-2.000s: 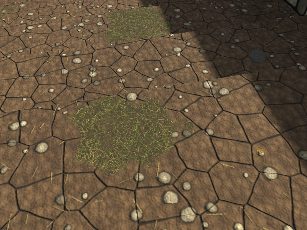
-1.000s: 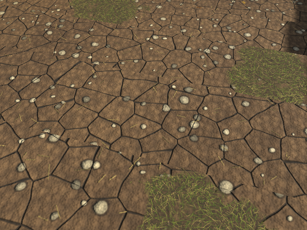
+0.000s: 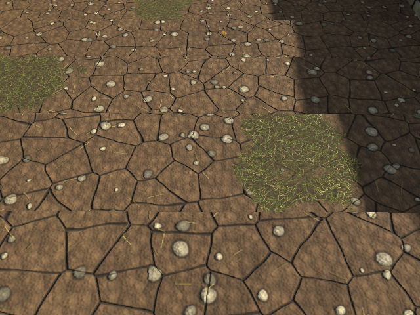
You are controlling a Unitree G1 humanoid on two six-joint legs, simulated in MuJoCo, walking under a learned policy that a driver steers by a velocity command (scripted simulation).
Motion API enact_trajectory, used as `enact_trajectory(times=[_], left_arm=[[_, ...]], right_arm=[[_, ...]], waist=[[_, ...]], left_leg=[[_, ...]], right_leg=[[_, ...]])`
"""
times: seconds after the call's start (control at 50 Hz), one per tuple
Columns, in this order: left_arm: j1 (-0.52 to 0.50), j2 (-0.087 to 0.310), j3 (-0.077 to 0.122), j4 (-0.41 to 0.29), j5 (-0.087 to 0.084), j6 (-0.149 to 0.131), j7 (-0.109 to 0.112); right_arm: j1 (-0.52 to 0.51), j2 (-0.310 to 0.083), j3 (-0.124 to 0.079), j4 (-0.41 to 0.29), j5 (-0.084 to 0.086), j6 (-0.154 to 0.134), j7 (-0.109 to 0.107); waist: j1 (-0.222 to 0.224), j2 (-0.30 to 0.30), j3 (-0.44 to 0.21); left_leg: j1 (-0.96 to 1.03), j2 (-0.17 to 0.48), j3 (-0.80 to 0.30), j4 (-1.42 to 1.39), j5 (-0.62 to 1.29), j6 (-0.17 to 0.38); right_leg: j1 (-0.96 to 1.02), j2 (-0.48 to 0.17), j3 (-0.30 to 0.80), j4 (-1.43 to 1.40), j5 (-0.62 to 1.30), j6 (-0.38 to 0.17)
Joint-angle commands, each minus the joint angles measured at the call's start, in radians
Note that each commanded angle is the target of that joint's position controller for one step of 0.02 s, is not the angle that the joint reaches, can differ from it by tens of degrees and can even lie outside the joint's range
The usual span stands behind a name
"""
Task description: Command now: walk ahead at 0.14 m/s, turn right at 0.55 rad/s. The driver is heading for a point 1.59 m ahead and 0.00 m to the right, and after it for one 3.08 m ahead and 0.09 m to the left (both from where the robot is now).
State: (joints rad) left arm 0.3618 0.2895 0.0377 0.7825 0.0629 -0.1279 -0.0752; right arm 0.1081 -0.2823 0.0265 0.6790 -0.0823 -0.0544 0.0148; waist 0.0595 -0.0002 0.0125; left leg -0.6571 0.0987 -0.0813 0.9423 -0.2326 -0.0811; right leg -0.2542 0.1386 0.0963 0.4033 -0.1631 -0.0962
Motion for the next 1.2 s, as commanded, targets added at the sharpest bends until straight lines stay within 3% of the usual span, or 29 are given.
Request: enact_trajectory(times=[0.02, 0.06, 0.08, 0.1, 0.12, 0.14, 0.16, 0.18, 0.2, 0.22, 0.24, 0.26, 0.28, 0.3, 0.34, 0.36, 0.38, 0.4, 0.42, 0.44, 0.46, 0.48, 0.5, 0.54, 0.56, 0.6, 0.68, 0.88, 1.2], left_arm=[[-0.121, 0.158, 0.038, -0.166, 0.019, -0.011, 0.01], [-0.107, 0.151, 0.038, -0.194, 0.01, -0.008, 0.025], [-0.116, 0.153, 0.04, -0.207, 0.006, -0.006, 0.03], [-0.148, 0.156, 0.041, -0.227, 0.001, -0.007, 0.031], [-0.216, 0.166, 0.042, -0.253, -0.01, -0.009, 0.029], [-0.16, 0.149, 0.034, -0.227, -0.052, -0.013, 0.009], [-0.047, 0.029, -0.006, -0.23, -0.045, -0.017, -0.013], [0.015, 0.015, -0.011, -0.213, -0.038, -0.016, -0.009], [-0.012, 0.117, 0.023, -0.212, -0.024, 0.003, 0.007], [-0.093, 0.135, 0.027, -0.227, -0.007, 0.025, 0.034], [-0.158, 0.149, 0.023, -0.245, 0.011, 0.039, 0.052], [-0.182, 0.132, 0.007, -0.246, 0.022, 0.041, 0.051], [-0.195, 0.082, -0.017, -0.264, 0.037, 0.042, 0.037], [-0.183, 0.062, -0.03, -0.261, 0.029, 0.046, 0.023], [-0.141, 0.038, -0.042, -0.236, 0.011, 0.052, -0.012], [-0.113, 0.02, -0.046, -0.213, 0.005, 0.058, -0.035], [-0.078, 0.015, -0.042, -0.182, -0.012, 0.063, -0.059], [-0.018, 0.03, -0.035, -0.148, -0.031, 0.063, -0.074], [0.007, 0.048, -0.023, -0.127, -0.048, 0.058, -0.073], [-0.008, 0.085, -0.005, -0.131, -0.057, 0.053, -0.048], [-0.085, 0.184, 0.017, -0.182, -0.07, 0.045, -0.016], [-0.258, 0.242, 0.027, -0.246, -0.069, 0.043, -0.012], [-0.311, 0.214, 0.028, -0.27, -0.042, 0.048, -0.002], [-0.297, 0.174, 0.023, -0.26, -0.064, 0.046, 0.012], [-0.305, 0.145, 0.016, -0.26, -0.077, 0.049, 0.009], [-0.256, 0.109, 0.007, -0.251, -0.082, 0.057, 0.0], [-0.19, 0.12, 0.016, -0.228, -0.069, 0.073, -0.003], [-0.186, 0.125, 0.017, -0.23, -0.065, 0.081, 0.003], [-0.137, 0.09, 0.016, -0.182, -0.066, 0.099, 0.009]], right_arm=[[0.192, -0.06, -0.015, -0.018, -0.009, 0.0, 0.012], [0.185, -0.13, -0.043, -0.044, 0.003, -0.02, -0.005], [0.197, -0.138, -0.051, -0.05, 0.003, -0.024, -0.016], [0.238, -0.133, -0.055, -0.044, 0.007, -0.025, -0.027], [0.339, -0.128, -0.062, -0.017, 0.017, -0.026, -0.041], [0.332, -0.139, -0.072, -0.025, 0.063, -0.031, -0.055], [0.271, -0.242, -0.094, -0.079, 0.105, -0.037, -0.072], [0.218, -0.239, -0.088, -0.118, 0.053, -0.038, -0.038], [0.212, -0.213, -0.098, -0.095, 0.011, -0.052, -0.021], [0.205, -0.21, -0.101, -0.07, 0.035, -0.058, -0.014], [0.125, -0.132, -0.078, -0.09, 0.057, -0.051, -0.018], [0.064, -0.09, -0.062, -0.121, 0.068, -0.053, -0.033], [0.068, -0.119, -0.067, -0.123, 0.06, -0.041, -0.05], [0.062, -0.138, -0.073, -0.124, 0.045, -0.035, -0.059], [0.014, -0.135, -0.061, -0.123, 0.047, -0.039, -0.051], [-0.013, -0.125, -0.047, -0.119, 0.059, -0.046, -0.035], [-0.001, -0.125, -0.04, -0.101, 0.067, -0.049, -0.011], [-0.008, -0.128, -0.037, -0.083, 0.071, -0.045, 0.017], [0.005, -0.146, -0.041, -0.07, 0.078, -0.037, 0.046], [0.043, -0.16, -0.051, -0.054, 0.075, -0.035, 0.065], [0.167, -0.119, -0.052, -0.04, 0.074, -0.037, 0.08], [0.347, -0.108, -0.057, -0.019, 0.062, -0.048, 0.054], [0.249, -0.178, -0.076, -0.044, 0.076, -0.052, 0.022], [0.093, -0.163, -0.079, -0.115, 0.07, -0.045, -0.005], [0.095, -0.127, -0.066, -0.113, 0.074, -0.039, 0.0], [0.107, -0.091, -0.049, -0.102, 0.082, -0.028, 0.023], [0.083, -0.107, -0.056, -0.1, 0.074, -0.023, 0.06], [0.075, -0.106, -0.069, -0.085, 0.072, -0.021, 0.061], [0.11, -0.079, -0.089, -0.029, 0.069, -0.012, 0.061]], waist=[[-0.108, -0.038, -0.082], [-0.083, -0.075, -0.088], [-0.075, -0.078, -0.097], [-0.086, -0.08, -0.09], [-0.135, -0.051, -0.09], [-0.145, 0.031, -0.064], [-0.071, 0.146, -0.245], [-0.055, 0.214, -0.274], [-0.078, 0.023, -0.157], [-0.074, 0.058, -0.098], [-0.07, 0.042, -0.125], [-0.076, 0.052, -0.104], [-0.076, 0.07, -0.121], [-0.074, 0.05, -0.123], [-0.023, 0.01, -0.111], [0.001, 0.024, -0.113], [0.001, 0.062, -0.103], [0.022, 0.066, -0.1], [0.035, 0.047, -0.078], [0.021, 0.071, -0.09], [-0.063, 0.01, -0.188], [-0.185, -0.06, -0.238], [-0.14, -0.027, -0.212], [-0.119, -0.05, -0.197], [-0.128, -0.048, -0.165], [-0.103, -0.007, -0.109], [-0.068, -0.005, -0.091], [-0.064, -0.002, -0.065], [-0.065, 0.012, -0.036]], left_leg=[[0.367, -0.064, 0.08, 0.082, 0.206, 0.004], [0.279, -0.069, 0.059, 0.057, 0.052, -0.003], [0.259, -0.078, 0.047, 0.015, -0.011, -0.005], [0.286, -0.092, 0.047, -0.045, -0.051, -0.002], [0.4, -0.126, 0.076, -0.159, -0.018, 0.01], [0.494, -0.149, 0.121, -0.44, 0.232, 0.07], [0.776, 0.137, -0.196, -0.444, 0.84, 0.381], [0.845, 0.383, -0.438, -0.448, 1.319, 0.645], [0.692, 0.429, -0.438, -0.476, 1.208, 0.598], [0.614, 0.358, -0.36, -0.478, 0.974, 0.507], [0.581, 0.269, -0.245, -0.487, 0.842, 0.418], [0.52, 0.215, -0.179, -0.508, 0.81, 0.371], [0.462, 0.158, -0.104, -0.524, 0.806, 0.368], [0.422, 0.128, -0.059, -0.54, 0.786, 0.37], [0.357, 0.046, 0.07, -0.513, 0.718, 0.286], [0.306, 0.005, 0.129, -0.474, 0.709, 0.229], [0.264, 0.008, 0.129, -0.451, 0.738, 0.198], [0.256, 0.013, 0.116, -0.415, 0.709, 0.167], [0.262, 0.024, 0.101, -0.38, 0.682, 0.15], [0.312, 0.036, 0.075, -0.362, 0.628, 0.126], [0.38, 0.008, 0.096, -0.329, 0.433, 0.059], [0.42, -0.018, 0.124, -0.339, 0.153, 0.024], [0.454, -0.062, 0.176, -0.289, 0.064, 0.017], [0.446, -0.052, 0.19, -0.261, 0.059, 0.042], [0.436, -0.031, 0.17, -0.31, 0.003, 0.043], [0.43, -0.017, 0.146, -0.38, 0.003, 0.059], [0.432, -0.025, 0.153, -0.415, 0.077, 0.076], [0.431, -0.025, 0.161, -0.451, 0.062, 0.078], [0.459, -0.034, 0.169, -0.508, 0.098, 0.085]], right_leg=[[-0.255, -0.209, 0.144, -0.002, 0.538, -0.177], [-0.101, -0.244, 0.224, 0.113, 0.584, -0.16], [-0.035, -0.261, 0.266, 0.184, 0.621, -0.149], [-0.026, -0.269, 0.299, 0.257, 0.683, -0.134], [-0.089, -0.238, 0.297, 0.348, 0.736, -0.117], [-0.14, -0.156, 0.252, 0.399, 0.661, -0.097], [-0.274, -0.054, 0.156, 0.641, 0.228, 0.019], [-0.521, 0.04, 0.049, 0.924, -0.606, 0.117], [-0.582, -0.062, 0.046, 1.064, -0.612, 0.172], [-0.606, -0.133, 0.042, 1.127, -0.567, 0.208], [-0.588, -0.146, 0.033, 1.079, -0.516, 0.228], [-0.56, -0.161, 0.022, 1.049, -0.435, 0.249], [-0.479, -0.158, -0.026, 1.071, -0.372, 0.256], [-0.441, -0.153, -0.043, 1.049, -0.303, 0.254], [-0.313, -0.196, -0.081, 0.779, -0.194, 0.252], [-0.193, -0.213, -0.107, 0.62, -0.192, 0.262], [-0.092, -0.192, -0.143, 0.546, -0.219, 0.276], [-0.005, -0.172, -0.148, 0.429, -0.108, 0.272], [0.058, -0.158, -0.155, 0.26, 0.107, 0.248], [0.083, -0.14, -0.155, 0.173, 0.234, 0.206], [0.151, -0.216, -0.06, 0.182, 0.606, 0.096], [0.134, -0.297, 0.017, 0.205, 0.742, -0.074], [0.03, -0.302, 0.029, 0.197, 0.691, -0.104], [-0.021, -0.283, 0.038, 0.169, 0.553, -0.074], [-0.04, -0.285, 0.046, 0.154, 0.453, -0.05], [-0.067, -0.248, 0.012, 0.14, 0.236, 0.014], [-0.026, -0.182, -0.063, 0.138, 0.148, 0.063], [0.004, -0.17, -0.081, 0.106, 0.146, 0.065], [0.046, -0.152, -0.104, 0.045, 0.126, 0.07]])
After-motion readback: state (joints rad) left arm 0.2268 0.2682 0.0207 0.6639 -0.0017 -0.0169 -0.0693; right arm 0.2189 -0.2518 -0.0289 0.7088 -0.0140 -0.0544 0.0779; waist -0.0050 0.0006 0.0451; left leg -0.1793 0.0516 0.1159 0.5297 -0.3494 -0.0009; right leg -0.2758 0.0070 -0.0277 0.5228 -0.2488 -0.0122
